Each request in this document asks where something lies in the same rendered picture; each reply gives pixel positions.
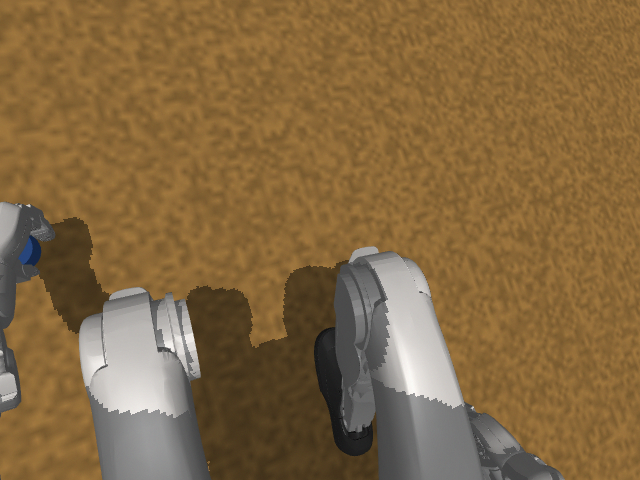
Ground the left robot hand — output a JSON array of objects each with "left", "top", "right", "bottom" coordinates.
[{"left": 0, "top": 202, "right": 56, "bottom": 284}]

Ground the right robot arm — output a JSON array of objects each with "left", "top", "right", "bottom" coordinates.
[{"left": 501, "top": 453, "right": 565, "bottom": 480}]

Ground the right robot hand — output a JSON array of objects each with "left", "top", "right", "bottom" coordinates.
[{"left": 465, "top": 402, "right": 526, "bottom": 480}]

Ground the right robot foot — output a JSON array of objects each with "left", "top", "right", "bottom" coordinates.
[{"left": 314, "top": 327, "right": 373, "bottom": 456}]

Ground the tin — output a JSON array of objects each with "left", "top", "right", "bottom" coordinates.
[{"left": 18, "top": 235, "right": 41, "bottom": 266}]

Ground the left robot arm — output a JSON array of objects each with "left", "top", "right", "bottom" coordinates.
[{"left": 0, "top": 263, "right": 21, "bottom": 480}]

